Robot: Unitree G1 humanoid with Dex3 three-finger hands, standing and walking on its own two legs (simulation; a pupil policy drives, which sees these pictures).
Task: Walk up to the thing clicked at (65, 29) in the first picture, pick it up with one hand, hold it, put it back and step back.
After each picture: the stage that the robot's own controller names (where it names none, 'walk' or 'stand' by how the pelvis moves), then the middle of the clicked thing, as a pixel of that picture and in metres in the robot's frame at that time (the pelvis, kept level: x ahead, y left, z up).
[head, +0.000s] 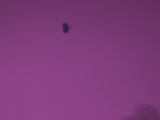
stand; (65, 28) +1.69 +0.20 -0.72
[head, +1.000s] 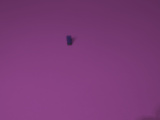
walk; (69, 40) +1.55 +0.29 -0.72
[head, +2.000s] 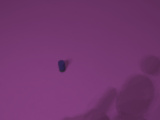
walk; (61, 66) +0.98 +0.26 -0.72
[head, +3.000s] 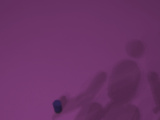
walk; (57, 106) +0.58 +0.21 -0.70
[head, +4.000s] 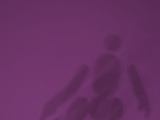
stand; out of the picture +0.38 +0.16 -0.71
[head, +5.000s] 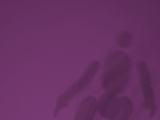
stand; out of the picture +0.34 +0.19 -0.72
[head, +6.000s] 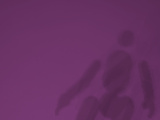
stand; out of the picture +0.34 +0.20 -0.73
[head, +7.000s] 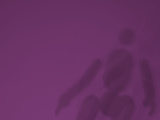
stand; out of the picture +0.33 +0.19 -0.73
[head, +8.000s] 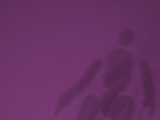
stand; out of the picture +0.33 +0.19 -0.73
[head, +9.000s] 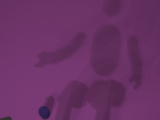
go down; (44, 112) +0.36 +0.19 -0.63
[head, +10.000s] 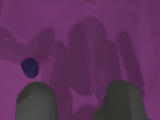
go down; (30, 68) +0.42 +0.20 -0.30
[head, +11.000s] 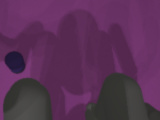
close in; (16, 63) +0.42 +0.22 -0.27
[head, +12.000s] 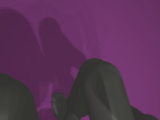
close; out of the picture +0.41 +0.25 -0.22
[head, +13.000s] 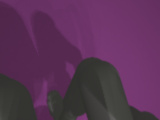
close; out of the picture +0.40 +0.25 -0.23
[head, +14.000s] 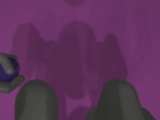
lift; (7, 73) +0.34 +0.25 -0.10
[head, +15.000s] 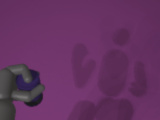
hold; (30, 88) +0.32 +0.17 +0.04
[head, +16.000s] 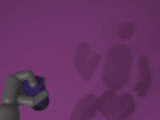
hold; (36, 94) +0.32 +0.17 +0.00
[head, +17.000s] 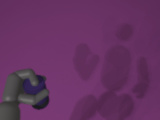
hold; (37, 92) +0.32 +0.16 +0.00
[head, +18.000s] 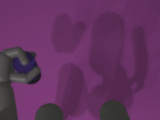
crouch; (28, 69) +0.39 +0.18 -0.08
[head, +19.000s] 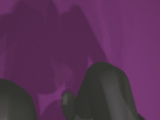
lower; out of the picture +0.42 +0.24 -0.22
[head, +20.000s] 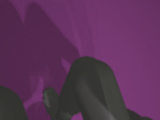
lower; out of the picture +0.44 +0.28 -0.23
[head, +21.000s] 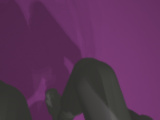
lower; out of the picture +0.43 +0.27 -0.23
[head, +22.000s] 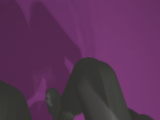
lower; out of the picture +0.43 +0.27 -0.23
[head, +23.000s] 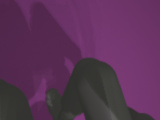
loosen; out of the picture +0.42 +0.27 -0.23
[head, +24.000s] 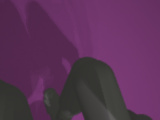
withdraw; out of the picture +0.41 +0.25 -0.24
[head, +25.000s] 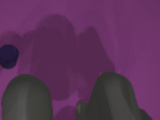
stand; (8, 57) +0.42 +0.22 -0.27
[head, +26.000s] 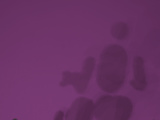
stand; out of the picture +0.37 +0.16 -0.63
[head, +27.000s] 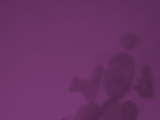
stand; out of the picture +0.38 +0.17 -0.67
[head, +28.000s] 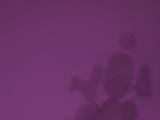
stand; out of the picture +0.36 +0.16 -0.67
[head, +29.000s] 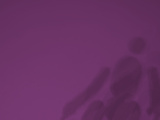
stand; out of the picture +0.39 +0.16 -0.72
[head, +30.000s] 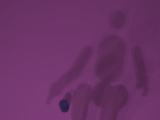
walk; (64, 106) +0.47 +0.14 -0.69
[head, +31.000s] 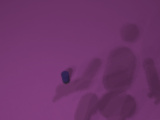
walk; (65, 77) +0.73 +0.17 -0.70
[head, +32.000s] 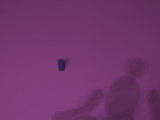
stand; (61, 65) +1.00 +0.19 -0.71
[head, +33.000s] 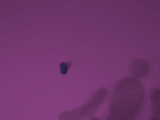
stand; (63, 68) +1.00 +0.18 -0.72
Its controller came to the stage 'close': yes
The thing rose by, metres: 0.71
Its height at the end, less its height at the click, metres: +0.00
